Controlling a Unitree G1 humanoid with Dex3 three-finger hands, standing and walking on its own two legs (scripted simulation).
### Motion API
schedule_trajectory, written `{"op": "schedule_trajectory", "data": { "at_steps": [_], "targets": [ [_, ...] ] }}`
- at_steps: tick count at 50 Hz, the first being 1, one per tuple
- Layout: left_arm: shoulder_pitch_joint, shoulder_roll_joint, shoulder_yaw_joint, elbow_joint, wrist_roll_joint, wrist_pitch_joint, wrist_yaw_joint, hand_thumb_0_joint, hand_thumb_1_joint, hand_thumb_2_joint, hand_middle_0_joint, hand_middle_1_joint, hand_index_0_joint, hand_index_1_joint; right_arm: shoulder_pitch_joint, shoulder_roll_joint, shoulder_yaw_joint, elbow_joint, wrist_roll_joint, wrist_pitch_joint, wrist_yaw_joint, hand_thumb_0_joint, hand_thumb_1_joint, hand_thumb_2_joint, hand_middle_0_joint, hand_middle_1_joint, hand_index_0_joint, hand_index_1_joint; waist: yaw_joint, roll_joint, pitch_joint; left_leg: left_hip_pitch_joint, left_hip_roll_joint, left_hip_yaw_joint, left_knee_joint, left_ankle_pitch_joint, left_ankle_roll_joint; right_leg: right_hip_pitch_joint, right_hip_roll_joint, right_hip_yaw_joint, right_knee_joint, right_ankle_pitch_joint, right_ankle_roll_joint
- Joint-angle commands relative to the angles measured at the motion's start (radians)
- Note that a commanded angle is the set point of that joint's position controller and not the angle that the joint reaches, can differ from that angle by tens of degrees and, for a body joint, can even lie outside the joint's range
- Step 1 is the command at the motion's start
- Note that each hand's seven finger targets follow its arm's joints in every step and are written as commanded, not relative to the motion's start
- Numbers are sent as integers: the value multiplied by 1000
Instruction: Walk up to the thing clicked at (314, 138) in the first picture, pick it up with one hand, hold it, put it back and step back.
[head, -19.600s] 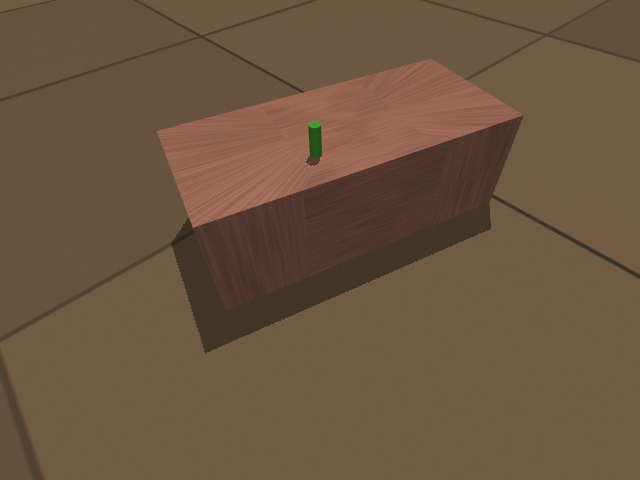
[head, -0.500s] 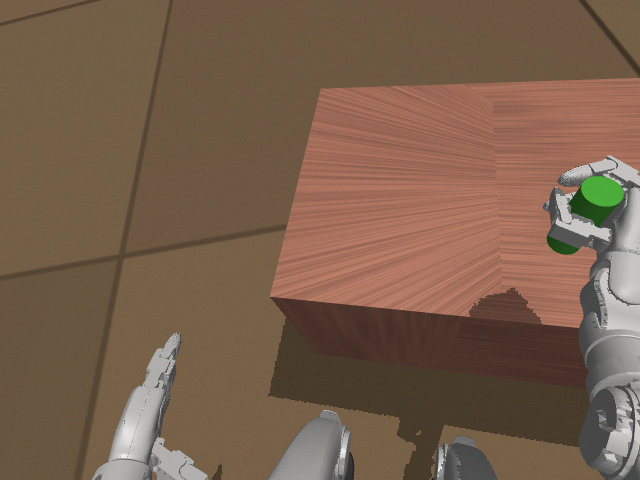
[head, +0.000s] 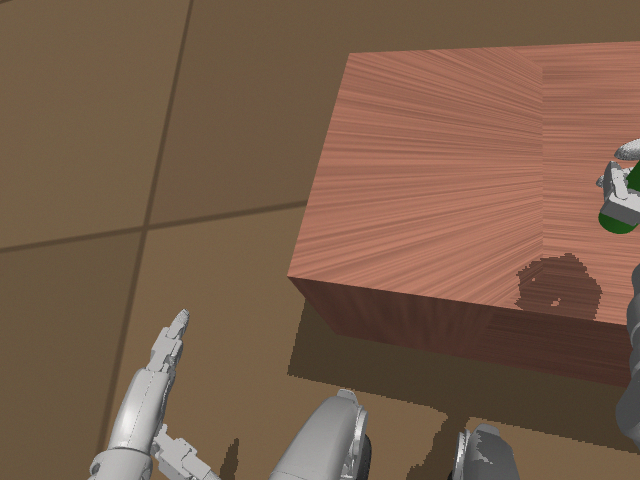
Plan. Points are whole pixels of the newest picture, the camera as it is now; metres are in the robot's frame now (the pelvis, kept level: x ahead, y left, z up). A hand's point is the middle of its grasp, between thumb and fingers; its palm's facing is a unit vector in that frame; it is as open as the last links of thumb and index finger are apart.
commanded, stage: crouch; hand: right
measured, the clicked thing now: (638, 195) +0.51 -0.23 -0.02
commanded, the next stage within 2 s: lower in 0.10 s
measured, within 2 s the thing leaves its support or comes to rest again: rests again in 1.28 s
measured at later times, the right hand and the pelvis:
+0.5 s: hand (612, 205) +0.51 -0.22 -0.05, palm faces +0.25 +0.97 +0.01, open 4.9 cm; pelvis -0.01 +0.01 -0.03, yaw +1 degrees
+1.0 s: hand (600, 217) +0.52 -0.22 -0.09, palm faces +0.25 +0.97 +0.01, open 4.9 cm; pelvis -0.02 +0.00 -0.05, yaw +2 degrees
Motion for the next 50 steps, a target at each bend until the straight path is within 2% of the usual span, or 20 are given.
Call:
{"op": "schedule_trajectory", "data": {
  "at_steps": [1,4,7,10,13,15,18,21,24,26,28,31,33,35,37,40,41,45,48,50],
  "targets": [
    [55,175,133,-193,-6,-50,28,0,-533,49,-54,-60,-59,-54,-389,-213,-4,-210,18,-75,13,0,-770,-1325,1446,1436,1441,1436,4,-230,-498,227,-29,-9,-111,296,34,379,24,40,-161,368,-1],
    [43,187,132,-248,-5,-55,34,0,-534,50,-53,-61,-59,-54,-411,-265,-27,-248,14,-82,20,0,-722,-1285,1400,1392,1395,1392,6,-233,-568,268,-28,-19,-113,321,29,393,23,35,-141,378,-5],
    [79,170,124,-191,-3,-52,35,0,-536,52,-51,-60,-56,-55,-395,-254,-18,-218,13,-77,30,0,-713,-1267,1386,1374,1380,1374,5,-250,-533,269,-25,-31,-107,336,25,339,29,25,-123,367,-7],
    [59,185,127,-238,1,-54,37,0,-538,50,-53,-58,-57,-54,-406,-292,-40,-253,11,-79,31,0,-717,-1278,1389,1382,1385,1383,1,-284,-599,260,-28,-25,-89,365,28,396,26,30,-111,429,-2],
    [112,155,105,-157,3,-47,33,0,-554,59,-51,-50,-47,-54,-364,-251,-19,-175,13,-73,41,0,-696,-1265,1371,1370,1369,1370,19,-268,-507,225,-29,-31,-77,391,24,315,25,27,-79,424,-8],
    [67,175,122,-182,4,-52,32,0,-558,57,-53,-48,-48,-54,-348,-261,-30,-157,13,-76,43,0,-688,-1265,1367,1369,1366,1369,23,-259,-486,221,-25,-35,-62,369,26,257,26,30,-73,382,-8],
    [19,197,127,-326,3,-62,33,0,-560,57,-55,-50,-49,-56,-388,-283,-42,-200,4,-88,38,0,-690,-1272,1365,1372,1366,1373,39,-243,-576,232,-27,-35,-64,317,25,286,19,39,-67,344,-9],
    [105,195,134,-276,2,-56,34,0,-565,62,-56,-52,-49,-59,-373,-302,-51,-174,4,-99,38,0,-723,-1266,1367,1363,1365,1363,48,-264,-543,201,-31,-23,-44,317,28,273,22,42,-60,349,-7],
    [114,205,150,-306,4,-62,32,0,-568,68,-54,-51,-46,-59,-396,-342,-67,-239,3,-106,38,0,-687,-1258,1356,1357,1356,1358,47,-327,-593,164,-32,-21,-31,320,31,333,19,46,-45,389,-4],
    [126,197,144,-277,7,-61,30,0,-567,67,-55,-52,-48,-60,-391,-310,-48,-218,3,-105,39,0,-689,-1256,1349,1353,1348,1353,57,-341,-547,103,-36,-8,-14,296,36,329,15,50,-38,388,-1],
    [106,198,155,-249,4,-70,29,0,-568,69,-54,-52,-46,-60,-397,-312,-49,-224,7,-109,40,0,-667,-1257,1348,1357,1350,1357,51,-365,-534,52,-36,-2,4,267,38,337,10,56,-32,386,4],
    [49,234,188,-334,8,-81,30,0,-574,74,-53,-50,-43,-61,-392,-333,-62,-246,-4,-114,25,0,-651,-1249,1339,1350,1341,1350,49,-362,-612,73,-38,4,13,276,37,369,6,65,-22,408,6],
    [58,225,169,-350,9,-79,27,0,-571,74,-52,-50,-42,-61,-401,-317,-48,-239,-9,-118,25,0,-628,-1265,1348,1368,1353,1369,58,-364,-621,88,-40,7,21,293,38,359,8,68,-17,424,7],
    [89,205,153,-301,7,-71,26,0,-574,73,-53,-49,-42,-61,-380,-303,-40,-187,-15,-116,28,0,-643,-1240,1330,1339,1332,1340,58,-360,-548,50,-40,13,27,260,41,314,12,68,-21,382,10],
    [57,236,185,-360,6,-75,30,0,-572,72,-53,-48,-42,-60,-414,-367,-69,-244,-22,-121,19,0,-645,-1256,1343,1358,1346,1358,54,-375,-618,62,-40,12,32,265,40,344,10,72,-14,390,9],
    [101,232,185,-352,9,-71,24,0,-571,70,-54,-49,-43,-60,-377,-317,-52,-183,-17,-112,20,0,-656,-1284,1365,1387,1370,1387,76,-376,-555,24,-43,17,38,251,43,330,6,73,-13,395,12],
    [114,228,182,-317,8,-70,23,0,-571,70,-54,-49,-43,-60,-387,-333,-63,-182,-17,-114,17,0,-666,-1288,1370,1390,1374,1390,65,-381,-535,5,-42,18,45,246,43,319,6,74,-6,395,12],
    [95,239,198,-387,7,-79,19,0,-571,67,-54,-47,-43,-59,-392,-350,-72,-196,-25,-118,14,0,-668,-1302,1386,1408,1391,1408,89,-361,-557,30,-41,10,47,255,39,286,8,68,12,359,4],
    [100,219,178,-351,5,-80,15,0,-573,68,-53,-48,-42,-60,-401,-339,-63,-164,-26,-120,20,0,-692,-1287,1379,1391,1381,1391,84,-371,-521,-20,-41,16,73,230,43,261,8,73,19,355,9],
    [77,252,215,-393,2,-87,20,0,-573,70,-52,-48,-41,-60,-418,-384,-81,-212,-31,-125,16,0,-692,-1276,1374,1381,1375,1381,85,-382,-581,-4,-40,14,75,240,41,293,6,75,28,365,8]
  ]
}}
